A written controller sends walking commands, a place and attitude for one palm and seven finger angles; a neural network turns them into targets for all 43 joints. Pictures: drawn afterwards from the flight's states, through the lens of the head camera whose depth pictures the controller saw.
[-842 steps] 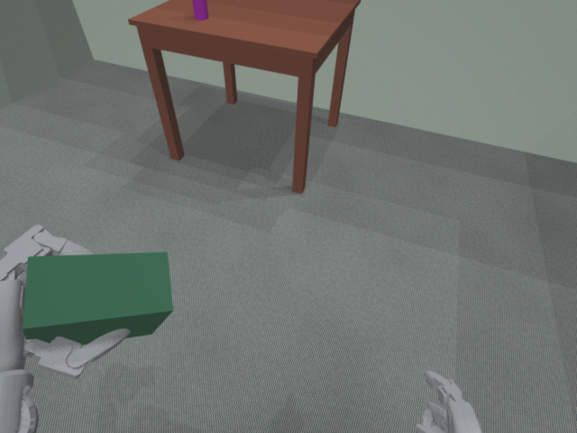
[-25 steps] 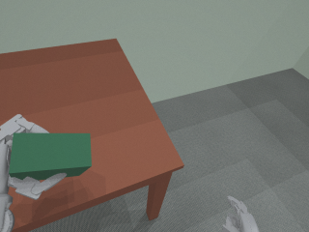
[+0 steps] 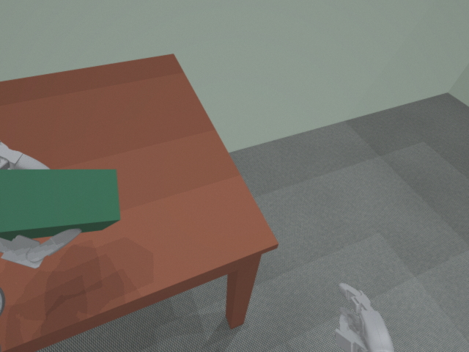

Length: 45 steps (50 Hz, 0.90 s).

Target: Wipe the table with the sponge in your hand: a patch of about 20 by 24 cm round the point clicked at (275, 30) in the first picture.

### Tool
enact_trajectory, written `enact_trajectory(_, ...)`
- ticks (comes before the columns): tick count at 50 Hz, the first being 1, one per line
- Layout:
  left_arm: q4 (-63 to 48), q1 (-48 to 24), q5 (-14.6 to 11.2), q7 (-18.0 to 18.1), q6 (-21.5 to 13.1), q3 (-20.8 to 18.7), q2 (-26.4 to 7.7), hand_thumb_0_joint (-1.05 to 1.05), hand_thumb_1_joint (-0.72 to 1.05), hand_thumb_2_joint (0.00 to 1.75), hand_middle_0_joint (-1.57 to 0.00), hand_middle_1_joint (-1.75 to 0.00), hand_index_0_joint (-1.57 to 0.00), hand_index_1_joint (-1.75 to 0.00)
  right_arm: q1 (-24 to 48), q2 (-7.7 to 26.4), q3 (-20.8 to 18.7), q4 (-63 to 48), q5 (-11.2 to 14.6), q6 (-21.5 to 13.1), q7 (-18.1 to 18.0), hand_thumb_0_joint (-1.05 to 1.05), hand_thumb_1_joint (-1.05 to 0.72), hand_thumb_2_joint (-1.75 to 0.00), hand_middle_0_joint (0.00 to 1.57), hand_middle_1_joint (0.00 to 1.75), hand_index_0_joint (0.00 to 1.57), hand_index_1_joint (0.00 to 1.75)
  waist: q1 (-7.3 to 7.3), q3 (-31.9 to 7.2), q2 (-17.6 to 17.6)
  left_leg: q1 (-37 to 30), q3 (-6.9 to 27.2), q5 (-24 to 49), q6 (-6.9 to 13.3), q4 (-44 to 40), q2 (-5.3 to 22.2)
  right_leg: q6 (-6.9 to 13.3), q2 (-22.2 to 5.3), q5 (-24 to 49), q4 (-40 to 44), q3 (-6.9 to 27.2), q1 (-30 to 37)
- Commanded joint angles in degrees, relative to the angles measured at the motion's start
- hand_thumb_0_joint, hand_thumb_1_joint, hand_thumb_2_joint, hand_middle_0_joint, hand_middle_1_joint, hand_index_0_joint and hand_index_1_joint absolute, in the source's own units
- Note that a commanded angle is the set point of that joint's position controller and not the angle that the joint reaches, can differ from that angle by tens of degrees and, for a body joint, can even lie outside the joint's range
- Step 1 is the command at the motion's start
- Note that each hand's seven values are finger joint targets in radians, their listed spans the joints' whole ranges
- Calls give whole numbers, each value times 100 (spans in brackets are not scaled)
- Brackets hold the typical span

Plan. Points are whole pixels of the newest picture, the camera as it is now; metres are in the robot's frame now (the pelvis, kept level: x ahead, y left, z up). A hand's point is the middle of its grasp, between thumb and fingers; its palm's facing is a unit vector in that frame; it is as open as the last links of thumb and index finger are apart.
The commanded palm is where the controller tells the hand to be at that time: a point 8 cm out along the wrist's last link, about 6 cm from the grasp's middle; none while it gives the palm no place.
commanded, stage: look again from close up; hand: left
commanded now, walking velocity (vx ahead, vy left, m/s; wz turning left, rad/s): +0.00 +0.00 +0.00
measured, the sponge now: (75, 204) +0.26 +0.24 +0.16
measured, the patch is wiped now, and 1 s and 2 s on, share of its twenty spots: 0.00 0.00 0.00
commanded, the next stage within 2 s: turn the palm down, sponge in hand in 0.06 s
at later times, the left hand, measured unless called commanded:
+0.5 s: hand (77, 248) +0.21 +0.22 +0.14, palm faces +0.16 -0.75 -0.64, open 10.2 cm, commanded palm +0.17 +0.28 +0.18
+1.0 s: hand (61, 234) +0.22 +0.23 +0.16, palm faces +0.25 -0.46 -0.85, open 10.2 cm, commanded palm +0.17 +0.25 +0.19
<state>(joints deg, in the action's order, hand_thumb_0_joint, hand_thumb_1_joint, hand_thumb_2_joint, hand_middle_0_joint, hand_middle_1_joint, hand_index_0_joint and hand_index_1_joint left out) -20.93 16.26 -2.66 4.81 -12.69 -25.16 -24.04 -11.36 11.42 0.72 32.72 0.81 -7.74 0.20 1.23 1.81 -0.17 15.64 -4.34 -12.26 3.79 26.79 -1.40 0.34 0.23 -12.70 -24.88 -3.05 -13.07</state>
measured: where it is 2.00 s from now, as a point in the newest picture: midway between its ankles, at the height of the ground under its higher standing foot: outside the picture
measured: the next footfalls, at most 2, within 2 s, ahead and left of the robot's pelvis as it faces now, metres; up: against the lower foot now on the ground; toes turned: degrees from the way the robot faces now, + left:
none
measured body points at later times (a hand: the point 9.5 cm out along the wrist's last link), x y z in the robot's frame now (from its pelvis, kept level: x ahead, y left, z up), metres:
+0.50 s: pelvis +0.01 -0.02 -0.01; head +0.04 -0.02 +0.44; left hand +0.20 +0.26 +0.17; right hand +0.22 -0.23 -0.09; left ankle +0.02 +0.07 -0.74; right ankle +0.00 -0.12 -0.74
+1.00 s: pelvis +0.01 -0.06 -0.01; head +0.01 -0.09 +0.44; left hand +0.20 +0.26 +0.21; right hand +0.20 -0.29 -0.11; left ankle +0.02 +0.07 -0.74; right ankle +0.00 -0.12 -0.74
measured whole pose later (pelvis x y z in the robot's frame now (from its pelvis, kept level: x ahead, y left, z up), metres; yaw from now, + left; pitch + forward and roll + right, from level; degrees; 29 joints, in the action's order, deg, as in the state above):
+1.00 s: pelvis +0.01 -0.06 -0.01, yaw +3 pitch +1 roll +0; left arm -22.4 20.9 12.8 -0.1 4.9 -19.5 -37.6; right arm -11.0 15.5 -0.7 34.1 2.2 0.5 -4.0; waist 3.0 -1.6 4.6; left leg 18.7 -0.2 -15.4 -0.5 33.2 0.7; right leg 4.6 3.9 -18.4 -32.5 -3.5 -15.2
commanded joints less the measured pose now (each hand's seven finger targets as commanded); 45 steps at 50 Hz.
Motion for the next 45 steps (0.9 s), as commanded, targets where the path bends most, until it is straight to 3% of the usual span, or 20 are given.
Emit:
enact_trajectory(1, -1454, 616, -42, 52, -376, -204, -840, 0, 10, 130, -120, -160, -120, -160, 430, 786, -301, -908, 9, -323, -101, 0, -90, -90, 20, 30, 20, 30, 75, -667, -372, -67, 830, -118, -240, -536, 561, 135, -546, 25, 578, 764, 298)
enact_trajectory(3, -1639, 257, -37, 126, -410, -597, -1219, 0, 10, 130, -120, -160, -120, -160, 501, 799, -292, -877, 6, -278, -216, 0, -90, -90, 20, 30, 20, 30, 17, -583, -93, -141, 879, -215, -230, -551, 539, 163, -547, -206, 616, 798, 100)
enact_trajectory(7, -1742, -8, -80, 120, -465, -511, -1112, 0, 10, 130, -120, -160, -120, -160, 415, 715, -286, -920, 4, -298, -340, 0, -90, -90, 20, 30, 20, 30, 5, -714, 360, -189, 898, 142, -166, -540, 559, 159, -503, 420, 430, 734, 442)
enact_trajectory(8, -3661, -4615, 54, 150, -1106, -1685, -4953, 0, 10, 130, -120, -160, -120, -160, -456, 1162, 531, -1533, 325, -103, -716, 0, -90, -90, 20, 30, 20, 30, -270, -858, 2607, 1361, 1346, -1244, -80, -1081, 755, -222, 108, -178, -926, 285, 1506)
enact_trajectory(9, -1102, -2946, 793, -153, -39, -1252, -2347, 0, 10, 130, -120, -160, -120, -160, 297, 612, -232, -405, -353, -280, -530, 0, -90, -90, 20, 30, 20, 30, 268, -1520, 2457, -1108, 839, 370, -777, -516, 460, 265, 345, -154, -1016, 65, 30)
enact_trajectory(10, -813, -1850, 326, -270, 271, -45, -1579, 0, 10, 130, -120, -160, -120, -160, 147, 976, -262, -650, -261, -332, -214, 0, -90, -90, 20, 30, 20, 30, 68, -1288, 1885, -1253, 1088, 1755, -1000, -439, 404, 308, 235, -307, -708, -85, -490)
enact_trajectory(12, -793, -813, -124, -697, 848, -247, -1328, 0, 10, 130, -120, -160, -120, -160, 372, 1278, -421, -529, -159, -291, -157, 0, -90, -90, 20, 30, 20, 30, 314, -1670, 1211, -1513, 672, 2368, -730, -35, 327, 232, 129, 682, -226, -33, -124)
enact_trajectory(14, -1000, 135, -117, -1038, 1448, 406, -645, 0, 10, 130, -120, -160, -120, -160, 596, 1182, -296, -645, -18, -157, 17, 0, -90, -90, 20, 30, 20, 30, 294, -1264, 285, -1166, 606, 2804, -632, -30, 382, 177, 142, 1288, -164, -233, 66)
enact_trajectory(17, -1554, 704, 353, -1083, 1551, 266, -1013, 0, 10, 130, -120, -160, -120, -160, 838, 1159, -334, -718, -40, 109, 78, 0, -90, -90, 20, 30, 20, 30, 229, -1075, -304, -969, 581, 2776, -442, -24, 418, 60, 213, 1380, -153, -279, -137)
enact_trajectory(22, -2245, 284, 409, -394, 444, -861, -1991, 0, 10, 130, -120, -160, -120, -160, 659, 999, -392, -711, -229, 260, -63, 0, -90, -90, 20, 30, 20, 30, 181, -1482, 139, -783, 491, 1917, -342, 223, 269, 55, 250, 998, -322, -143, -243)
enact_trajectory(23, -2283, 227, 529, -183, 390, -1300, -2534, 0, 10, 130, -120, -160, -120, -160, 613, 1074, -416, -639, -216, 300, -65, 0, -90, -90, 20, 30, 20, 30, 215, -1478, 364, -704, 477, 1622, -339, 253, 287, 93, 280, 796, -296, -19, -285)
enact_trajectory(24, -2351, -102, 621, -58, 287, -782, -1962, 0, 10, 130, -120, -160, -120, -160, 645, 836, -366, -691, -226, 298, -64, 0, -90, -90, 20, 30, 20, 30, 161, -1550, 633, -668, 441, 1672, -339, 322, 221, 113, 190, 831, -313, -58, -284)
enact_trajectory(28, -1029, -319, 852, 14, 749, -687, -2156, 0, 10, 130, -120, -160, -120, -160, 580, 1015, -381, -377, -77, 367, -170, 0, -90, -90, 20, 30, 20, 30, -9, -996, 1006, -275, 374, 740, -274, 456, 153, 98, 75, 356, -193, 87, -627)
enact_trajectory(29, -1077, -655, 862, -107, 867, -178, -1729, 0, 10, 130, -120, -160, -120, -160, 673, 924, -322, -496, -50, 347, -215, 0, -90, -90, 20, 30, 20, 30, -62, -1061, 938, -262, 358, 611, -231, 461, 112, 72, 5, 319, -139, 77, -584)
enact_trajectory(34, -1056, -953, 1280, -624, 1414, 396, -1999, 0, 10, 130, -120, -160, -120, -160, 902, 991, -213, -725, 59, 311, -488, 0, -90, -90, 20, 30, 20, 30, 27, -945, 359, -232, 354, 312, -136, 320, 44, -17, -33, 22, 120, 269, -418)
enact_trajectory(38, -1409, -709, 1441, -620, 1202, -421, -2877, 0, 10, 130, -120, -160, -120, -160, 981, 973, -248, -774, 25, 318, -548, 0, -90, -90, 20, 30, 20, 30, 276, -1103, 294, -311, 330, 515, -142, 333, 32, -18, -51, 66, 195, 507, -111)
enact_trajectory(39, -1514, -826, 1449, -559, 1094, -270, -2612, 0, 10, 130, -120, -160, -120, -160, 976, 865, -223, -809, -6, 314, -520, 0, -90, -90, 20, 30, 20, 30, 248, -1174, 251, -229, 350, 574, -148, 341, 19, -43, -109, 186, 148, 448, -13)
enact_trajectory(43, -945, -120, 1465, -238, 1210, -964, -3007, 0, 10, 130, -120, -160, -120, -160, 831, 955, -335, -690, 42, 403, -444, 0, -90, -90, 20, 30, 20, 30, 421, -930, 423, 36, 302, 542, -244, 403, 87, -33, -182, 411, 125, 693, 44)
enact_trajectory(44, -927, -106, 1436, -225, 1306, -596, -2555, 0, 10, 130, -120, -160, -120, -160, 838, 912, -313, -762, 55, 424, -417, 0, -90, -90, 20, 30, 20, 30, 370, -975, 280, 142, 308, 502, -244, 418, 101, -81, -274, 549, 57, 655, 127)
enact_trajectory(45, -827, -3, 1468, -198, 1417, -694, -2701, 0, 10, 130, -120, -160, -120, -160, 754, 985, -358, -731, 90, 456, -414, 0, -90, -90, 20, 30, 20, 30, 365, -925, 262, 172, 293, 465, -241, 442, 121, -96, -248, 542, 61, 661, 55)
